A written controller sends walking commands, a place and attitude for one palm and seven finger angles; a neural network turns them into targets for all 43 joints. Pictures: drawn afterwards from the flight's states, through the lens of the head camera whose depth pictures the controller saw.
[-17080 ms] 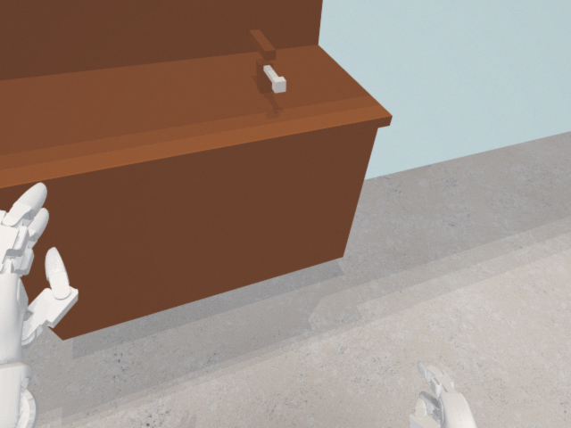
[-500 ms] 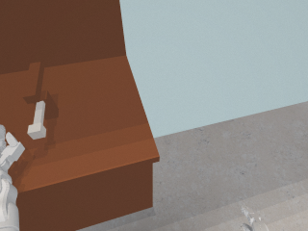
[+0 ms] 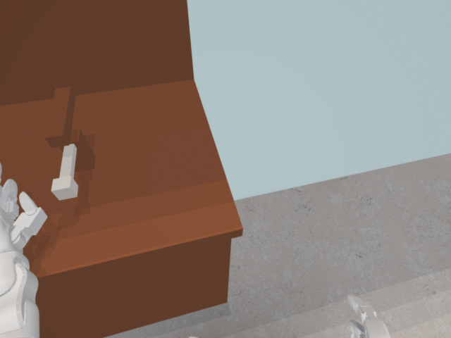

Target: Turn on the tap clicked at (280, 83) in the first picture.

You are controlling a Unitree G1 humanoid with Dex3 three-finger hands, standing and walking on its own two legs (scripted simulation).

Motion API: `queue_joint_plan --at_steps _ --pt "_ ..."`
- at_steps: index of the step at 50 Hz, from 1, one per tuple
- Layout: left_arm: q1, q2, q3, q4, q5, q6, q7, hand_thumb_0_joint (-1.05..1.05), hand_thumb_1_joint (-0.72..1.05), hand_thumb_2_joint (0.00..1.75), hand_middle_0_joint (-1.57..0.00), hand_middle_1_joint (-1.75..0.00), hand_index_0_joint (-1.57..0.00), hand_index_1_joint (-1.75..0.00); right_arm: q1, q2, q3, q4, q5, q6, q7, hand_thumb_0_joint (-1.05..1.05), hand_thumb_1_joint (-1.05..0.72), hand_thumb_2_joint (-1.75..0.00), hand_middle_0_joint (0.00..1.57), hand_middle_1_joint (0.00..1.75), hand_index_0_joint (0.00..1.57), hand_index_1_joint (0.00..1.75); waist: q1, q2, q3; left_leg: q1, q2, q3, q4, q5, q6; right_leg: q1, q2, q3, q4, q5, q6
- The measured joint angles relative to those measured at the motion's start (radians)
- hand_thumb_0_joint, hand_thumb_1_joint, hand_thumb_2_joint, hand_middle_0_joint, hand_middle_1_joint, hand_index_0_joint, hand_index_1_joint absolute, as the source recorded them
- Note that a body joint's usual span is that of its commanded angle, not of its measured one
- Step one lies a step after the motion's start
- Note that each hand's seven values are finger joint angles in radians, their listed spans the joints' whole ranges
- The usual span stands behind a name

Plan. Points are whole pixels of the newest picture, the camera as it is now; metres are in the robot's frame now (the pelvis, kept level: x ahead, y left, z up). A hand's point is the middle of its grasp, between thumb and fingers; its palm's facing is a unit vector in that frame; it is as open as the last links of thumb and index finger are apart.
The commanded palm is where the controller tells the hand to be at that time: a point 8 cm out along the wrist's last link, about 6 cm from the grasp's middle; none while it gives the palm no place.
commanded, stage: reach beside the lever's end, fingers flat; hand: left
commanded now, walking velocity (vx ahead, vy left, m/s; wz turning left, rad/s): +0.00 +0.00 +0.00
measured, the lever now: (65, 188) +0.31 +0.30 +0.10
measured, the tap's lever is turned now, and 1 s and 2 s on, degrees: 0 0 26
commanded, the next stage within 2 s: push the lever round in 0.54 s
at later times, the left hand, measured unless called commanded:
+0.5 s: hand (37, 217) +0.27 +0.34 +0.08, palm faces +0.59 -0.80 -0.10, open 7.8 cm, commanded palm +0.23 +0.36 +0.09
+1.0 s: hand (48, 216) +0.27 +0.32 +0.08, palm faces +0.59 -0.81 -0.08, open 7.8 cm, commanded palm +0.23 +0.35 +0.09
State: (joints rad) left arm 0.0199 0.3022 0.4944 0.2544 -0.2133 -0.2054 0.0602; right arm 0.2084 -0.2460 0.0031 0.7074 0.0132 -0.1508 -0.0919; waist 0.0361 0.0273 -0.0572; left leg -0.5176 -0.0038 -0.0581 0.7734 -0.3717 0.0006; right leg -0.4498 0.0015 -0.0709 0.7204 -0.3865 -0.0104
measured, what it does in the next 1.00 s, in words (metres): stands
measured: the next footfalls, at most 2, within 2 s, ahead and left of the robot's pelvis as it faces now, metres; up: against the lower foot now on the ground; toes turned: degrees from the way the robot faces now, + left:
none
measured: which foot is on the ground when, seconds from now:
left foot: down 0.00-1.00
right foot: down 0.00-1.00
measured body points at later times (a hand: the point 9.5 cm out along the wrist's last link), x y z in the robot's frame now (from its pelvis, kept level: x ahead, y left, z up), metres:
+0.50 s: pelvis +0.00 -0.01 +0.00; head +0.04 +0.00 +0.45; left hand +0.23 +0.38 +0.09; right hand +0.15 -0.26 -0.10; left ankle +0.01 +0.12 -0.71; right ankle -0.01 -0.12 -0.71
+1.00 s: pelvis +0.00 -0.01 +0.00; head +0.02 -0.01 +0.45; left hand +0.23 +0.36 +0.09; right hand +0.15 -0.26 -0.10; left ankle +0.01 +0.12 -0.71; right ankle -0.01 -0.12 -0.71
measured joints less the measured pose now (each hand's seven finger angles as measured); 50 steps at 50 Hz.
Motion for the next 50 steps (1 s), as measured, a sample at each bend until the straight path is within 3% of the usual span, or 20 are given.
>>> queue_joint_plan --at_steps 10,20,25,30,37,50 --pt "-0.045 0.029 -0.008 0.044 0.005 0.068 -0.007 0.02 0.90 0.90 -0.15 -0.15 -0.16 -0.15 -0.015 0.016 0.012 -0.021 0.001 0.014 -0.003 0.01 -0.90 -0.90 0.20 0.30 0.20 0.30 -0.023 -0.005 -0.018 0.005 0.007 0.013 -0.022 0.008 -0.003 -0.005 0.005 0.013 -0.013 0.009 -0.003" --pt "0.032 0.038 0.052 0.039 -0.018 0.030 -0.017 0.02 0.90 0.90 -0.15 -0.15 -0.16 -0.15 0.024 -0.001 -0.005 -0.014 0.007 0.031 0.011 0.01 -0.90 -0.90 0.20 0.30 0.20 0.30 -0.012 -0.001 -0.024 0.006 0.013 0.009 -0.011 -0.005 -0.006 0.000 0.012 0.010 -0.010 0.000 -0.006" --pt "0.010 0.021 0.036 0.038 -0.018 0.011 -0.037 0.02 0.90 0.90 -0.15 -0.15 -0.15 -0.15 0.020 -0.012 -0.009 0.006 0.006 0.019 -0.002 0.01 -0.90 -0.90 0.20 0.30 0.20 0.30 -0.003 0.001 -0.005 -0.006 0.009 -0.003 0.002 -0.003 -0.006 -0.006 0.009 -0.002 0.001 -0.002 -0.007" --pt "-0.025 0.016 0.007 0.032 -0.009 -0.004 -0.037 0.02 0.90 0.90 -0.15 -0.15 -0.15 -0.15 0.003 -0.005 -0.005 0.013 0.003 0.009 -0.010 0.01 -0.90 -0.90 0.20 0.30 0.20 0.30 -0.011 0.000 -0.003 -0.011 0.007 -0.003 0.004 0.001 -0.008 -0.014 0.007 -0.002 0.008 -0.001 -0.008" --pt "-0.018 0.037 0.015 0.053 -0.015 0.044 -0.026 0.02 0.89 0.90 -0.15 -0.15 -0.16 -0.15 0.004 0.012 0.005 -0.016 0.008 0.019 -0.002 0.01 -0.90 -0.90 0.20 0.30 0.20 0.30 -0.027 0.003 -0.028 0.008 0.013 0.012 -0.019 0.007 -0.009 -0.005 0.013 0.013 -0.006 0.007 -0.009" --pt "0.011 -0.013 -0.009 0.008 -0.001 0.005 0.011 0.02 0.90 0.90 -0.15 -0.15 -0.16 -0.15 0.006 -0.001 -0.001 -0.003 0.004 0.016 0.003 0.01 -0.90 -0.90 0.20 0.30 0.20 0.30 -0.008 0.000 -0.012 -0.001 0.010 -0.001 0.000 0.005 -0.010 -0.007 0.010 0.000 0.008 0.003 -0.011"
